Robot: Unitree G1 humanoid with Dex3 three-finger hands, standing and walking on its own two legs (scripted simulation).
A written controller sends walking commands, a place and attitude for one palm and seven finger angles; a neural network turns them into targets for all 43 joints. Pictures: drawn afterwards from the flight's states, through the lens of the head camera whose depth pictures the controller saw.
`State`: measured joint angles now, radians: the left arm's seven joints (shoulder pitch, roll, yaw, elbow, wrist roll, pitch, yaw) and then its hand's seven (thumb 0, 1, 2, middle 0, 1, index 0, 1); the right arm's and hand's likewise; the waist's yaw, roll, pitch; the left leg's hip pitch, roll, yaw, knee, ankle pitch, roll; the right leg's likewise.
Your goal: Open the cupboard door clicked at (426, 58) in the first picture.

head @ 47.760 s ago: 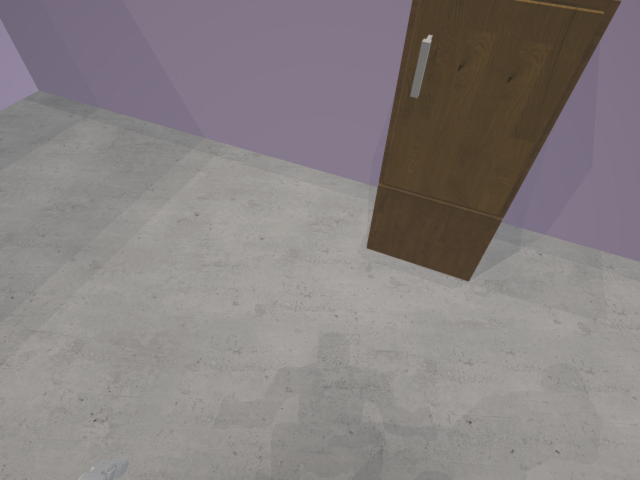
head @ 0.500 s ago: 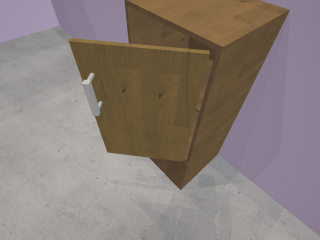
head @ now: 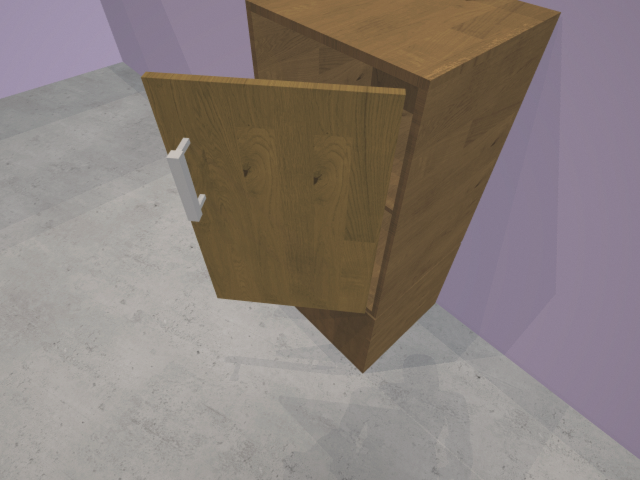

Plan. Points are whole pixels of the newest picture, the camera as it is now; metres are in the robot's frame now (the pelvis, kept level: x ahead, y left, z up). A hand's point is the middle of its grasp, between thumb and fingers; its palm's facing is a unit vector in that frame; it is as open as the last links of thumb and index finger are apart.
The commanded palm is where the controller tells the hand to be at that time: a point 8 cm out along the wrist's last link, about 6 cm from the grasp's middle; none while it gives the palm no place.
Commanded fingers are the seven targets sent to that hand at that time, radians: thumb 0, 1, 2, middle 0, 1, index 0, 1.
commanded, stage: shuffle to correct the standing spot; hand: left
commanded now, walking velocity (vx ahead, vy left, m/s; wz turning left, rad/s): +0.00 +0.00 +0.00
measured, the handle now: (189, 180) +0.56 +0.27 +0.04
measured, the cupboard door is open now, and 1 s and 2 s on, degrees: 41 41 41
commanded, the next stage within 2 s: come to a stop and stand still in 0.72 s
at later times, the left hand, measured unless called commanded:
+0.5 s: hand out of the picture +0.02 +0.22 -0.18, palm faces +0.04 -0.97 -0.24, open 7.4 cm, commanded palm none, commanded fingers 0.00 0.90 0.90 -0.20 -0.30 -0.20 -0.30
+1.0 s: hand out of the picture +0.09 +0.25 -0.17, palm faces +0.02 -0.97 -0.23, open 7.4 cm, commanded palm none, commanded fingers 0.00 0.90 0.90 -0.20 -0.30 -0.20 -0.30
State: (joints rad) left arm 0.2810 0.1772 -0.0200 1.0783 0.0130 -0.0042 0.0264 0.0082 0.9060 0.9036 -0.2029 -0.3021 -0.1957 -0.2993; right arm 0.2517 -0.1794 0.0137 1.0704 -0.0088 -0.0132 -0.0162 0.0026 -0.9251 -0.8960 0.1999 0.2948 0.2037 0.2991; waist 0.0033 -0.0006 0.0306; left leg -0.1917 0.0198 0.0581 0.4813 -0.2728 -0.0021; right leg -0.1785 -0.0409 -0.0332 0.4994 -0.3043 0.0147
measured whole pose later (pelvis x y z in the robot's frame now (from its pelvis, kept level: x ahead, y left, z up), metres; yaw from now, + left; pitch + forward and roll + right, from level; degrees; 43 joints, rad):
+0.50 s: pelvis +0.00 +0.03 -0.01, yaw -1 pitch +0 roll +1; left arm 0.25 0.20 0.03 1.03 0.03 0.04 0.04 0.01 0.90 0.90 -0.20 -0.30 -0.20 -0.30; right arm 0.26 -0.18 -0.01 1.03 -0.02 0.01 -0.01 0.00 -0.91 -0.90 0.20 0.29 0.20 0.30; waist 0.02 -0.03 0.05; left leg -0.25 -0.02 0.09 0.57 -0.32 0.04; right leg -0.26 -0.09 0.00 0.62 -0.36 0.01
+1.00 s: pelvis +0.02 +0.07 +0.00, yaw +0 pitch +2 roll +1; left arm 0.17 0.18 0.04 0.97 0.03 0.04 0.03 0.01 0.91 0.90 -0.20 -0.30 -0.19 -0.30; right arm 0.27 -0.15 0.00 0.98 -0.03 -0.02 -0.03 0.00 -0.92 -0.90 0.20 0.29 0.20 0.30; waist -0.01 -0.03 0.06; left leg -0.21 -0.08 0.13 0.43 -0.26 0.10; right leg -0.41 -0.05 -0.07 0.91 -0.45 0.00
